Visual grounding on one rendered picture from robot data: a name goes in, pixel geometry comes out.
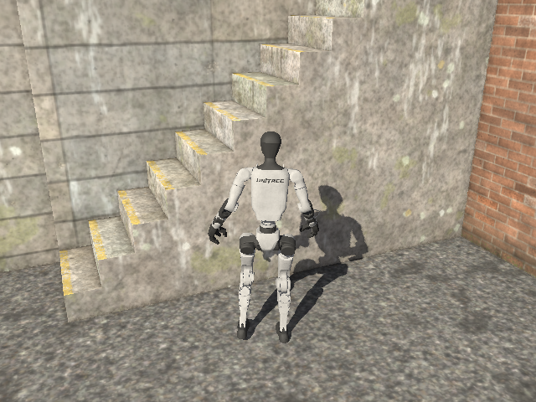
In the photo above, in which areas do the stairs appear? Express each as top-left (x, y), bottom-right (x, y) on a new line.
top-left (59, 0), bottom-right (497, 322)

